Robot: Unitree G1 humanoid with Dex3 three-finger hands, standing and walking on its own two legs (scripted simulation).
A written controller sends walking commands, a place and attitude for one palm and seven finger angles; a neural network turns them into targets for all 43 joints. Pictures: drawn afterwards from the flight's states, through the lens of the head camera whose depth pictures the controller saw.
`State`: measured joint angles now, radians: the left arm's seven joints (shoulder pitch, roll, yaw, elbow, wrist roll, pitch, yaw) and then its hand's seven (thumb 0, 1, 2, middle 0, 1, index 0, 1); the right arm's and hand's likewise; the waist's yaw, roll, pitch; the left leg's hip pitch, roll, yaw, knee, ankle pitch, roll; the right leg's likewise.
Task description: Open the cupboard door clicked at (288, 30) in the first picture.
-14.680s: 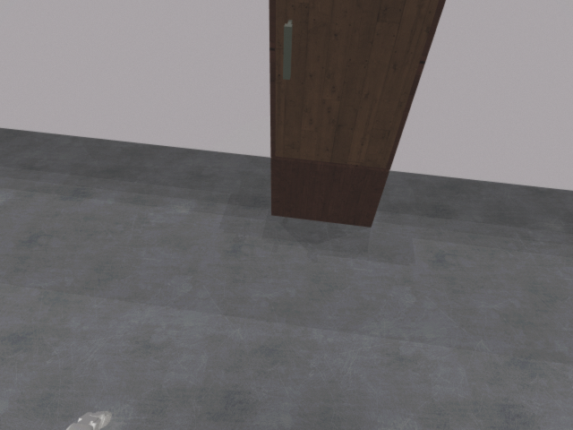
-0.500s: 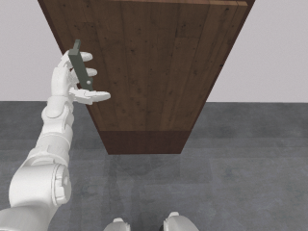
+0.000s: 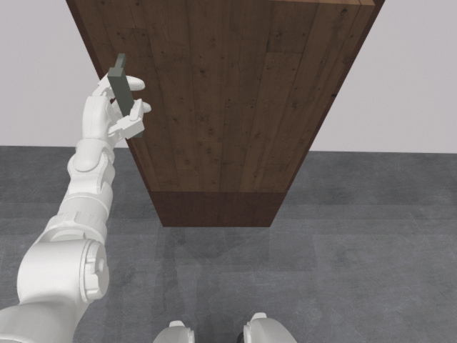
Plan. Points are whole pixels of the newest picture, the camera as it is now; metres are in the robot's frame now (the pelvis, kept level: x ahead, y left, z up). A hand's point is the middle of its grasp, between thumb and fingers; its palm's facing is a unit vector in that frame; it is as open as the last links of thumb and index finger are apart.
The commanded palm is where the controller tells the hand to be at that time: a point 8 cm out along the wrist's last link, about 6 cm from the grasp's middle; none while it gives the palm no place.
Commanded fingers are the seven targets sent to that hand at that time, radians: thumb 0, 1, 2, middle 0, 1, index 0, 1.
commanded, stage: pull the door open along its arc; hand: left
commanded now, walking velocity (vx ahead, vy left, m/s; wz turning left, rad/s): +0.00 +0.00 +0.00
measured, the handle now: (129, 98) +0.53 +0.16 +0.09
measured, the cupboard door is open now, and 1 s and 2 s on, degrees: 0 34 36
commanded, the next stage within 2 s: open thumb and fingers to let go in 1.10 s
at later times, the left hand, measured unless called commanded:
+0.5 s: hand (140, 157) +0.40 +0.12 +0.09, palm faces -0.05 -1.00 +0.03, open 5.8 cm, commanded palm +0.35 +0.17 +0.09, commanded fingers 0.00 0.90 0.90 -0.40 -1.35 -0.40 -1.35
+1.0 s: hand (192, 233) +0.27 +0.04 +0.09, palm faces +0.29 -0.96 -0.01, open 5.9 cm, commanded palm +0.20 +0.06 +0.09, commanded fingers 0.00 0.90 0.90 -0.40 -1.35 -0.40 -1.35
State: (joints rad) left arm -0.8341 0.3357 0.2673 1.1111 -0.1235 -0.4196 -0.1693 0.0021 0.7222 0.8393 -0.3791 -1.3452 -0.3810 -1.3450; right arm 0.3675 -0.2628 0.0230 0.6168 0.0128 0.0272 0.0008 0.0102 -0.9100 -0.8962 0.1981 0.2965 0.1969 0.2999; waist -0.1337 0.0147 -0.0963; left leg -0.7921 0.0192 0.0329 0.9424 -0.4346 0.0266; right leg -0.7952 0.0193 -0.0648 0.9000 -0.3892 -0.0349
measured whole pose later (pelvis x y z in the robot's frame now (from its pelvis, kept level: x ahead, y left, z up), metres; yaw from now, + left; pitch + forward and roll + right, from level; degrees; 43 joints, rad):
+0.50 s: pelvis +0.02 +0.00 +0.01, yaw -1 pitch +12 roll +0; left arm -0.33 0.19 0.16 0.55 -0.20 -0.34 -0.12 0.00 0.72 0.75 -0.36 -1.35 -0.36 -1.35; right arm 0.36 -0.25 0.00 0.54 0.04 0.03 0.02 0.01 -0.91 -0.90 0.20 0.30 0.20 0.30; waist -0.07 0.02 -0.12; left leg -0.64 0.03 0.06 0.85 -0.43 0.02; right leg -0.66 0.03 -0.03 0.82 -0.38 -0.04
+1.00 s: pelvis +0.02 -0.03 +0.02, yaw +3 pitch +6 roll +0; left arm 0.28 -0.04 -0.31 -0.10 0.05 -0.12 0.49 0.00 0.71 0.76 -0.33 -1.34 -0.36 -1.35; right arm 0.17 -0.16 0.04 0.48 -0.04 0.04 0.05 0.01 -0.91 -0.90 0.20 0.30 0.20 0.30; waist -0.02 0.04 -0.10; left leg -0.51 0.01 -0.02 0.84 -0.44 -0.02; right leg -0.51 0.02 -0.11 0.84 -0.43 -0.08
